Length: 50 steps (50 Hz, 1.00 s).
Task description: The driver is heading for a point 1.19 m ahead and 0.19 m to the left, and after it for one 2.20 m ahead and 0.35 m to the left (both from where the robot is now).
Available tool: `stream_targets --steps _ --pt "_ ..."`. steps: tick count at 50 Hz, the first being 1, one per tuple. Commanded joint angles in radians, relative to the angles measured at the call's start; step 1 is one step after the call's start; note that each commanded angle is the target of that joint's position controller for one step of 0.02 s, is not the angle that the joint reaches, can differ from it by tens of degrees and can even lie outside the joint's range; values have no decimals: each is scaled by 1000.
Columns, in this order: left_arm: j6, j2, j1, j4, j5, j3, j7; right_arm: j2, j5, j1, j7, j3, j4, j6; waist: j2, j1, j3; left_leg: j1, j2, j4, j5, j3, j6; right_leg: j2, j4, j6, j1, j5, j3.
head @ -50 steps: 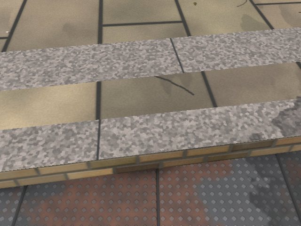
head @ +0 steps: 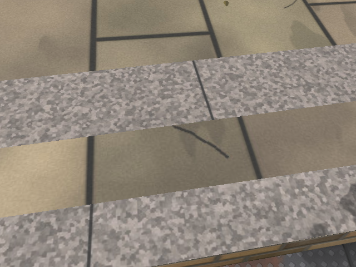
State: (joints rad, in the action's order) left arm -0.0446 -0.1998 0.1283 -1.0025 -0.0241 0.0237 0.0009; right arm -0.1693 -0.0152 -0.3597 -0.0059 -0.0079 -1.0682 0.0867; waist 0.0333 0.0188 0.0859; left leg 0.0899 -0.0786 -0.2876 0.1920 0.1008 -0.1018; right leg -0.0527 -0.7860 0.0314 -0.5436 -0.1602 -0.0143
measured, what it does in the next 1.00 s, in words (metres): steps on the spot: right foot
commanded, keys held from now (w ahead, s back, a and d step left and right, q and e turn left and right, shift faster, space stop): no key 0.86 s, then w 0.14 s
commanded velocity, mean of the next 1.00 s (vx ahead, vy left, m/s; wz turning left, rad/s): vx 0.06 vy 0.00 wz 0.00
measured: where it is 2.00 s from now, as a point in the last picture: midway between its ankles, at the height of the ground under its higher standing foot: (195, 211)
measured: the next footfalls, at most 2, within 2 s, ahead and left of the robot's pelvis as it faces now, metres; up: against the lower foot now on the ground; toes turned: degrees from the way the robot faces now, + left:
right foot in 0.12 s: +0.17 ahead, -0.11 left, +0.00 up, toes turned -2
right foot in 1.22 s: +0.26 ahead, -0.13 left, +0.00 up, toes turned -3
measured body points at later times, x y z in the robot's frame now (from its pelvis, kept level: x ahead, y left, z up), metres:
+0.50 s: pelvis +0.09 -0.02 -0.01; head +0.10 -0.02 +0.44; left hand +0.11 +0.21 -0.16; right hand +0.08 -0.25 -0.17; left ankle -0.01 +0.06 -0.75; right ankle +0.13 -0.11 -0.75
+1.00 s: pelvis +0.09 -0.02 -0.01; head +0.09 -0.01 +0.44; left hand +0.07 +0.20 -0.17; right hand +0.04 -0.23 -0.17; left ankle -0.01 +0.06 -0.75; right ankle +0.13 -0.11 -0.74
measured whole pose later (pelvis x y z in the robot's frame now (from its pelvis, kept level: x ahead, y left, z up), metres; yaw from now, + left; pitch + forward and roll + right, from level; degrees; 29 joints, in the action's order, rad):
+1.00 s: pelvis +0.09 -0.02 -0.01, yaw +1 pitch -1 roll -1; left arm 0.00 -0.14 0.30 -1.18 -0.02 0.01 0.03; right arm -0.12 -0.02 -0.41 -0.05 0.01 -1.16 0.03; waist 0.00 0.00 0.00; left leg -0.03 -0.03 -0.35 0.36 0.06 -0.06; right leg 0.03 -0.48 0.05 -0.25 -0.24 -0.06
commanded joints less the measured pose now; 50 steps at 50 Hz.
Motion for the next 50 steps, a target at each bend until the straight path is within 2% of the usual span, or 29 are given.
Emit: stream_targets --steps 1,4,5,6,7,8,9,10,11,12,13,14,17,19,27,43,44,45,47,49,50 --pt "4 -34 63 1 8 -2 12 -118 -1 -32 -13 -11 23 3 -133 -20 -105 9 245 -15 -822 -70 -62 38 98 -3 177 55 -44" --pt "-3 -43 63 -12 6 -1 25 -106 -4 -26 -22 -5 12 -9 -130 -20 -81 -23 273 -76 -756 -113 -66 44 216 18 223 13 -34" --pt "-10 -39 87 -23 4 -1 29 -104 1 -13 -25 -4 10 -12 -112 -37 -74 -18 269 -115 -718 -118 -52 44 311 28 277 57 -31" --pt "-21 -48 120 -33 2 -2 34 -106 4 -13 -25 -4 11 -13 -70 -55 -83 11 249 -161 -642 -119 -17 13 424 37 376 235 10" --pt "-34 -114 185 -49 -6 11 40 -109 5 -40 -28 -3 22 -9 -13 -46 -144 72 210 -225 -446 -109 16 -96 380 55 520 604 104" --pt "-28 -116 181 -62 4 6 39 -22 21 -199 -30 15 -17 -23 104 26 -224 106 151 -234 -5 -88 42 -225 319 171 598 903 201" --pt "-15 -65 169 -59 12 -3 34 -35 15 -199 -42 11 -50 -43 86 -1 -210 102 111 -223 218 -77 50 -257 341 216 560 843 251" --pt "-5 -51 131 -53 11 -8 33 -58 4 -161 -46 3 -47 -55 77 10 -152 84 107 -159 225 -89 49 -229 384 187 483 669 251" --pt "7 -50 75 -41 9 -8 32 -60 -3 -134 -44 3 -48 -62 63 26 -122 42 116 -82 168 -103 49 -173 416 134 415 446 216" --pt "13 -47 54 -38 11 -8 34 -70 -7 -97 -39 1 -46 -66 43 20 -55 49 133 -38 93 -121 49 -113 431 88 374 321 165" --pt "15 -49 70 -49 17 -5 38 -72 -7 -70 -37 1 -44 -67 24 5 -34 39 149 -27 35 -131 48 -71 433 61 367 272 129" --pt "15 -53 87 -60 22 -2 41 -69 -4 -58 -37 2 -44 -65 11 -1 -41 28 161 -26 -13 -135 49 -54 427 48 384 275 115" --pt "10 -51 116 -83 25 4 41 -63 3 -51 -46 6 -55 -58 -35 -13 -77 16 176 -22 -75 -134 55 -57 416 55 453 343 116" --pt "11 -45 122 -94 21 4 42 -61 3 -41 -50 5 -60 -59 -44 -15 -69 12 178 -16 -77 -133 56 -57 416 56 456 345 114" --pt "23 -38 145 -134 19 2 45 -54 2 -41 -54 11 -78 -67 -52 -19 -37 10 191 -4 -83 -134 54 -45 435 47 435 278 106" --pt "35 -15 191 -178 19 -8 43 -26 2 -84 -55 24 -94 -60 -54 -30 6 54 199 23 -48 -148 46 -37 450 32 416 160 100" --pt "37 -8 194 -181 19 -11 42 -19 0 -97 -54 26 -96 -59 -53 -26 -9 51 194 41 31 -149 43 -30 457 31 421 97 98" --pt "39 -10 184 -178 18 -10 41 -20 -4 -105 -53 25 -98 -59 -55 -23 5 63 187 60 125 -155 35 -18 453 29 408 27 92" --pt "41 -15 158 -161 16 -6 35 -47 -7 -125 -51 12 -96 -59 -91 -12 48 82 198 101 312 -195 4 21 391 33 336 -90 54" --pt "34 0 119 -134 5 -6 24 -76 -2 -148 -48 -4 -92 -57 -153 7 126 69 272 168 459 -294 -55 74 267 29 181 -179 -27" --pt "28 4 99 -116 -4 -6 19 -85 0 -158 -46 -11 -90 -54 -162 14 165 50 322 190 473 -336 -86 75 207 32 101 -209 -54"
Velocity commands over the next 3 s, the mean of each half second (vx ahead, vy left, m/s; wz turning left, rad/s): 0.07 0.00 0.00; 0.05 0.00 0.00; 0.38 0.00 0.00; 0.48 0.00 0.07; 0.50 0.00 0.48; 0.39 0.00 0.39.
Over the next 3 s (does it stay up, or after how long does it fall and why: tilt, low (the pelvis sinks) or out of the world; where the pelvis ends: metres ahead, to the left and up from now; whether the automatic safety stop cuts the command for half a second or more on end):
stays up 1.08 0.13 0.13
